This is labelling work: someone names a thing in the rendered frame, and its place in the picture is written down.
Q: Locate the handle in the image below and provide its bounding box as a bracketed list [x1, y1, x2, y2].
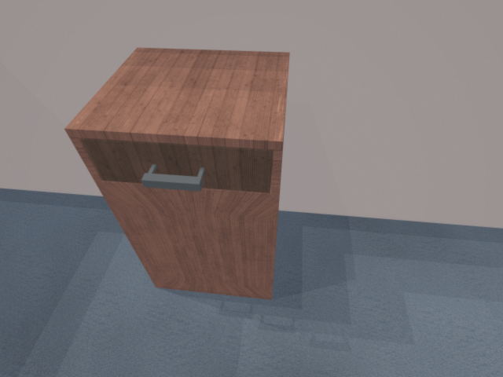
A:
[141, 164, 205, 192]

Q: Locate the drawer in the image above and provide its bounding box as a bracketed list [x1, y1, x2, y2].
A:
[80, 138, 274, 193]

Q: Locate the cabinet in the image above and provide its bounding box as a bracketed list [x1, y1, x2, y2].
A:
[64, 48, 290, 300]

